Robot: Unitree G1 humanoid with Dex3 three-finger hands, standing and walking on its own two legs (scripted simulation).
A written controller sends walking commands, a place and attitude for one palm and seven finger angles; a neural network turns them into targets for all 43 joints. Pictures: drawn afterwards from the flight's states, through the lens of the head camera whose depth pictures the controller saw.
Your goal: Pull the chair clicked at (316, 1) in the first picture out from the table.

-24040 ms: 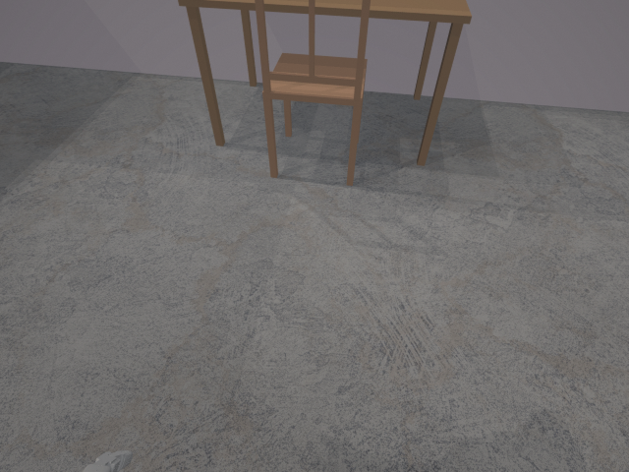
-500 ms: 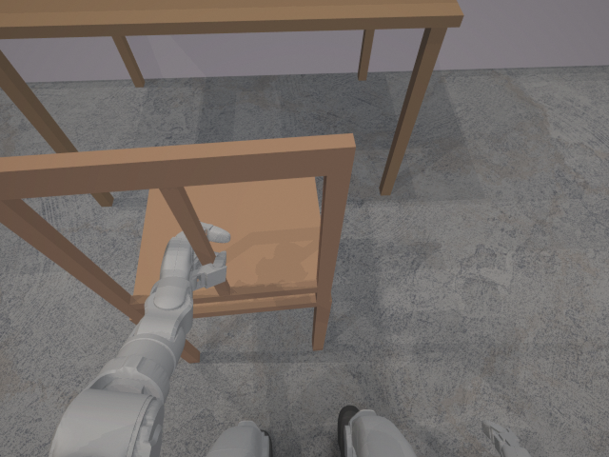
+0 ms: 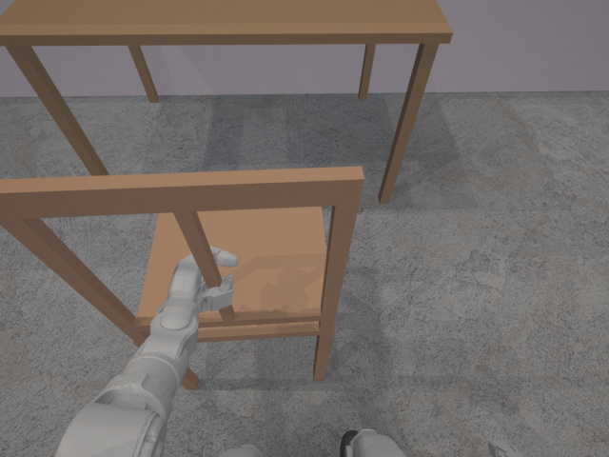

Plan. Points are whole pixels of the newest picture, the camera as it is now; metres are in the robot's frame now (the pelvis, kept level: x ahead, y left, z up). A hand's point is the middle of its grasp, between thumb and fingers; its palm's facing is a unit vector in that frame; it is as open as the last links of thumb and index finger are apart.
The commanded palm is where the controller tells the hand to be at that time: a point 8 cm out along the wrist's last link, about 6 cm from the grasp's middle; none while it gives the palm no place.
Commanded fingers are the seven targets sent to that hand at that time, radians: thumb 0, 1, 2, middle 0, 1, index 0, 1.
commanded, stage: step backward, pulling the chair out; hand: left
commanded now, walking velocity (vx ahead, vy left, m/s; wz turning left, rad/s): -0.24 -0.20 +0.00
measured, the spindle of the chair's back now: (211, 274) +0.38 +0.15 -0.04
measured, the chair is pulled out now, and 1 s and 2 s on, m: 0.49 0.64 0.63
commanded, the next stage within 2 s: stop walking, hand still on the chair in 0.12 s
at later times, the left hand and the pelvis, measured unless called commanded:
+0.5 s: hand (224, 364) +0.24 +0.11 -0.06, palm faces +0.01 -0.98 -0.21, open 5.4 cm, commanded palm +0.23 +0.17 -0.04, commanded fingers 0.00 0.90 0.90 -0.50 -1.45 -0.50 -1.45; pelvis -0.07 -0.02 +0.00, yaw -3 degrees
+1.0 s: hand (217, 393) +0.21 +0.12 -0.05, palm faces +0.02 -0.98 -0.19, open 5.4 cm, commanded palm +0.19 +0.17 -0.04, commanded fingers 0.00 0.90 0.90 -0.50 -1.45 -0.50 -1.45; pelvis -0.03 -0.03 +0.01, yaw -4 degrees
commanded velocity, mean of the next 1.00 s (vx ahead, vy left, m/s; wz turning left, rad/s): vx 0.01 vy -0.03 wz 0.01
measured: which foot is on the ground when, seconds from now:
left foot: down 0.00-1.00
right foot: down 0.00-0.00, up 0.02-0.18, down 0.20-1.00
